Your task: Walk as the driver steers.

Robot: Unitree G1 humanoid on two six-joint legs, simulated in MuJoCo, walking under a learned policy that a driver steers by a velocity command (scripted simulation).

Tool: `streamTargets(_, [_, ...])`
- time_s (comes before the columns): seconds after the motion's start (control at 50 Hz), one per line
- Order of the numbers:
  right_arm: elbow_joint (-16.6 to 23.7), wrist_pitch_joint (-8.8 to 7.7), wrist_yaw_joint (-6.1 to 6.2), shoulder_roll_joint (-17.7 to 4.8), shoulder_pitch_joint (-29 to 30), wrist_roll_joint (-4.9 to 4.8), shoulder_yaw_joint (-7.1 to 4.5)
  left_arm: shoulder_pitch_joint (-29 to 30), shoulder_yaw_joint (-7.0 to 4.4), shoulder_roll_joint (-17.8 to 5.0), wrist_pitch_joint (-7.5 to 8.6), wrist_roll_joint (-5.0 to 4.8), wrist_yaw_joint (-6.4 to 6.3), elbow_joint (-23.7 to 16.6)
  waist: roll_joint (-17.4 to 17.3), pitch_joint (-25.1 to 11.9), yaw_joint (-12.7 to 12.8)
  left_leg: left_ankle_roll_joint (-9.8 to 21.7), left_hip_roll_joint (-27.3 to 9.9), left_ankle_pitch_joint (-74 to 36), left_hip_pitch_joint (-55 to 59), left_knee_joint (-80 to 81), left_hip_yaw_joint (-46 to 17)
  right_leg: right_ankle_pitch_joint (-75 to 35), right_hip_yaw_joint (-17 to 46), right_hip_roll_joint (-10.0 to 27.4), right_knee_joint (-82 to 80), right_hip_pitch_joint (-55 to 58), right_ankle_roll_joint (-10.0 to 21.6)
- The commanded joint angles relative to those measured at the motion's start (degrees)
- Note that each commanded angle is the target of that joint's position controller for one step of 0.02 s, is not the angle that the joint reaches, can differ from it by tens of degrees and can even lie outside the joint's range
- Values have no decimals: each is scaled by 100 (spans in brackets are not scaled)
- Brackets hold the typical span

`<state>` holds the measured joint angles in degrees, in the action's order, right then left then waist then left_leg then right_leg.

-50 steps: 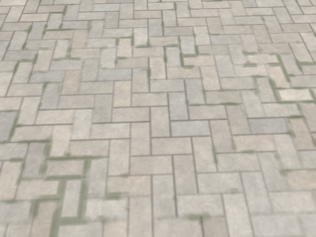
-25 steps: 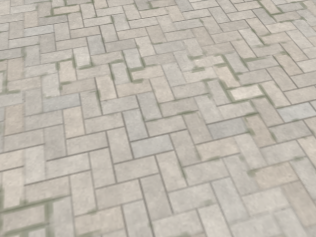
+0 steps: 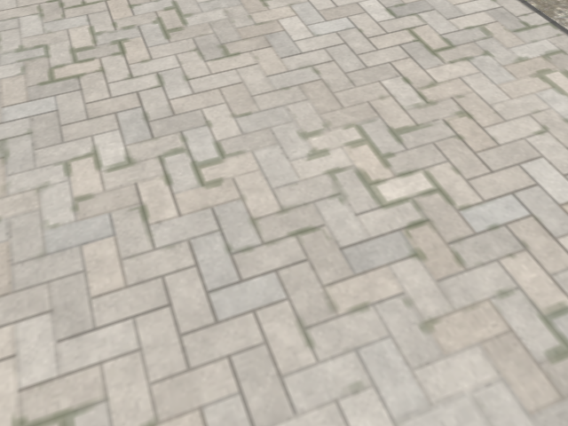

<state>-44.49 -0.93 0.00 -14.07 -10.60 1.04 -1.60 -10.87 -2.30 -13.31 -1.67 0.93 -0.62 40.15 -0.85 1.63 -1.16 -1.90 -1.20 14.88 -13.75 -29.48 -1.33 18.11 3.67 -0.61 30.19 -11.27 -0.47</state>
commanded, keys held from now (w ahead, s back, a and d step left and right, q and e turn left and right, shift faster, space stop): no key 0.60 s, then w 0.40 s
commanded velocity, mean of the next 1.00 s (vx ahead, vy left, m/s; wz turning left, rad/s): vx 0.10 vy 0.00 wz -0.01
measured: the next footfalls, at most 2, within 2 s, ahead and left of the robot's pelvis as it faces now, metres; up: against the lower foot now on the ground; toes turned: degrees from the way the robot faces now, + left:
right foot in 1.30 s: +0.43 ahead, -0.11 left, +0.00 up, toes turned -1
left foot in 1.84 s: +0.71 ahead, +0.16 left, +0.00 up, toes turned +18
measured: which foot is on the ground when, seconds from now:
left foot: down 0.00-1.00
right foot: down 0.00-0.82, up 0.84-1.00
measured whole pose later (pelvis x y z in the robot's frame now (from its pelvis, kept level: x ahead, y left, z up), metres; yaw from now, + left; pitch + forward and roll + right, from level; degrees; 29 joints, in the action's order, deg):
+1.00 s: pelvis +0.09 +0.03 +0.01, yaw +0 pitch +0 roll -1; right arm -60.6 -5.9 -1.0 -12.0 -23.9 -0.2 -1.8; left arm -12.8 -3.5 -15.8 4.6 -1.6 -0.1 51.9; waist 1.7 -0.1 -2.6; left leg 2.8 1.3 15.8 -3.1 -18.6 1.3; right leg 14.6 0.3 2.6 59.7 -28.3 2.9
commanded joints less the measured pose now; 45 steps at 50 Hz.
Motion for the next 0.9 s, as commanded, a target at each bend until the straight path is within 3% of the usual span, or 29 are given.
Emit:
streamTargets(0.02, [288, -41, 59, -610, 119, -15, -169, 88, -144, -641, 134, -4, -30, -313, 461, -159, 14, 45, -116, -730, 229, 235, -82, -971, 446, 414, -623, -284, 232])
streamTargets(0.22, [-163, -5, 151, -630, 3, -49, -199, -45, -99, -572, 208, -23, -54, -31, 175, -135, 20, -49, -138, -839, 351, 278, -96, -974, 370, 310, -613, -276, 229])
streamTargets(0.6, [-1112, 76, 274, -573, -204, -93, -198, -352, -64, -510, 242, -67, -109, 926, 122, -5, 25, -18, -99, -912, 403, 400, -41, -1144, 127, 140, -682, -178, 162])
streamTargets(0.64, [-1245, 94, 285, -500, -315, -136, -190, -505, -100, -605, 205, -112, -138, 1073, 275, -32, 67, 40, 181, 463, 250, 138, 270, 579, 161, 79, -838, -186, 303])
streamTargets(0.66, [-1227, 82, 287, -481, -253, -164, -191, -546, -145, -754, 190, -144, -148, 1086, 468, 173, 123, 97, 314, 1217, -91, -145, 412, 1777, 433, 221, -1034, -343, 481])
streamTargets(0.7, [-1054, -65, 242, -354, 41, -199, -158, -830, -217, -1027, 255, -197, -143, 1130, 1064, 599, 295, 193, 361, 1400, -925, -1019, 523, 3206, 1658, 1039, -1775, -397, 995])
streamTargets(0.72, [-978, -175, 192, -291, 134, -235, -138, -879, -258, -1141, 319, -230, -138, 1166, 1276, 806, 317, 301, 187, 1188, -1070, -1432, 326, 3287, 2314, 1467, -2050, -558, 1276])
streamTargets(0.74, [-959, -278, 134, -325, 111, -279, -150, -762, -252, -1108, 381, -234, -137, 1145, 1284, 927, 240, 435, 12, 1215, -1244, -1569, 155, 3008, 2544, 1663, -2127, -556, 1404])
streamTargets(0.78, [-1067, -437, 19, -325, -229, -323, -155, -334, -219, -981, 431, -282, -112, 1027, 1103, 839, -63, 684, -93, 1218, -734, -673, 163, 2224, 2070, 1516, -1868, -565, 1220])
streamTargets(0.8, [-1330, -481, -11, -317, -787, -310, -188, -14, -204, -947, 413, -317, -96, 951, 916, 655, -364, 717, 59, 502, 388, 161, 341, 1748, 1506, 1155, -1553, -1029, 984])
streamTargets(0.82, [-1596, -482, -26, -423, -1300, -233, -252, 122, -160, -781, 421, -276, -86, 881, 535, 421, -515, 619, 112, 19, 1264, 369, 168, 1044, 913, 713, -822, -1403, 744])
streamTargets(0.84, [-1733, -489, -11, -839, -1982, -191, -364, 215, -42, -375, 468, -210, -69, 774, -739, 90, -690, 920, -904, 852, 2017, 1204, -1499, 536, -64, 35, 1033, -2081, 320])
streamTargets(0.86, [-1785, -537, -102, -1383, -2432, -149, -449, 275, -75, -402, 567, -267, -110, 532, -1840, 19, -713, 1685, -2001, 1486, 2349, 2063, -3849, 1405, -176, -399, 2436, -3055, 175])
streamTargets(0.88, [-1645, -595, -107, -977, -1897, -104, -305, 151, -137, -672, 646, -368, -89, 602, -1038, 332, -413, 1799, -2153, 1739, 2059, 2083, -3925, 1331, 263, -8, 3337, -3433, 263])
streamTargets(0.9, [-1488, -623, -96, -692, -1506, -140, -227, 0, -137, -669, 708, -406, -28, 707, -686, 584, -242, 1618, -1910, 1620, 1920, 2064, -3240, 707, 300, 249, 3565, -3619, 381])
Keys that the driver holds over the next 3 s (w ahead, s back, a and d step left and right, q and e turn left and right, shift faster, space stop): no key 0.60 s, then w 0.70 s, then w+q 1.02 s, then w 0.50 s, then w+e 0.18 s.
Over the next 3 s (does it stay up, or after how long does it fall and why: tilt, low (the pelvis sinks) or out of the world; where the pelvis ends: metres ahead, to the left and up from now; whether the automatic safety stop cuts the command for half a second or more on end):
stays up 1.12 0.34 0.01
